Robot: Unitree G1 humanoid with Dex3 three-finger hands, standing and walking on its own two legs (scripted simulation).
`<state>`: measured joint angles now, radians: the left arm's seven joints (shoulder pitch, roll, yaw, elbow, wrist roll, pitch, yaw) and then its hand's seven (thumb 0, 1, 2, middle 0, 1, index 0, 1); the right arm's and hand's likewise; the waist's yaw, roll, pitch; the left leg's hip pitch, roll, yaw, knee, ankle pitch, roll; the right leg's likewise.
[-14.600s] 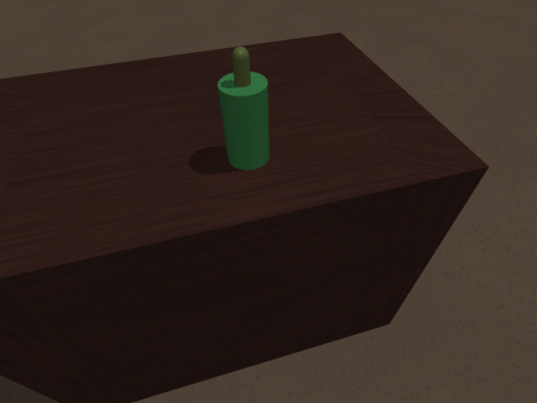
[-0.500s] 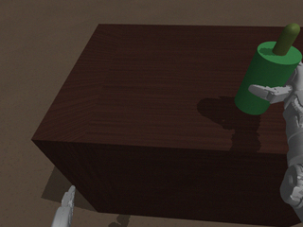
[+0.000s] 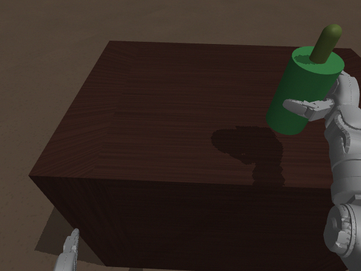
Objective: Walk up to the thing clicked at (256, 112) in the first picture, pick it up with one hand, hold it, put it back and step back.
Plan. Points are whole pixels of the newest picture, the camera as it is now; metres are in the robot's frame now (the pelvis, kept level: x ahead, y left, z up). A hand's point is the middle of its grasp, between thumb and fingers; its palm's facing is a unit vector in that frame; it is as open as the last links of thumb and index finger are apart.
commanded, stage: lift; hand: right
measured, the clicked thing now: (305, 82) +0.45 -0.21 +0.23
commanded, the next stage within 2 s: hold in 1.04 s
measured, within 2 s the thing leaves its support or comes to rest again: neither
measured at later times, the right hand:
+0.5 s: hand (332, 86) +0.36 -0.20 +0.27, palm faces +0.24 +0.97 +0.00, open 11.8 cm
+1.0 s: hand (347, 83) +0.31 -0.18 +0.31, palm faces +0.21 +0.98 -0.01, open 11.9 cm
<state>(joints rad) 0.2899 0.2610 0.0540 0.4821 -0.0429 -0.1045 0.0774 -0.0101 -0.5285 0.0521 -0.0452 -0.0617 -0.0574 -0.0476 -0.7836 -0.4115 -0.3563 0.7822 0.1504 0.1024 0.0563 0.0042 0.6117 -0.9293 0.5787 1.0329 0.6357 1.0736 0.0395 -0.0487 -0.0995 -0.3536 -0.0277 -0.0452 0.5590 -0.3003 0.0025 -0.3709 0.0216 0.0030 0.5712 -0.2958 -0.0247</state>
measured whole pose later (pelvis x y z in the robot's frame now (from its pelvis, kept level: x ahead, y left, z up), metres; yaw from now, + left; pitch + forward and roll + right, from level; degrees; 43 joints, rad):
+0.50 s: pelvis -0.02 +0.01 +0.00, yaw -1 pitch -1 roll +0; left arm 0.29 0.25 0.04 0.51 -0.06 -0.10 0.06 -0.01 -0.53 0.05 -0.03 -0.05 -0.04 -0.04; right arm -0.66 -0.34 -0.32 0.24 0.19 0.54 -0.02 0.00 0.61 -0.92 0.59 1.02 0.65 1.06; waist -0.01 -0.07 -0.08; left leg -0.24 -0.02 -0.02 0.54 -0.28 0.01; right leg -0.26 0.03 0.02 0.53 -0.26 -0.02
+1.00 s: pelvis -0.04 +0.01 +0.00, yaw -2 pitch -3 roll +0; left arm 0.26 0.26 0.04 0.60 -0.05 -0.18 0.08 -0.01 -0.53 0.05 -0.03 -0.05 -0.04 -0.04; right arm -0.65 -0.35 -0.32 0.03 0.24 0.75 -0.03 0.00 0.61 -0.92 0.58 1.03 0.64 1.07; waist -0.01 -0.09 -0.09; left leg -0.23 -0.01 -0.01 0.55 -0.27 0.01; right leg -0.25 0.03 0.03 0.53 -0.23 -0.01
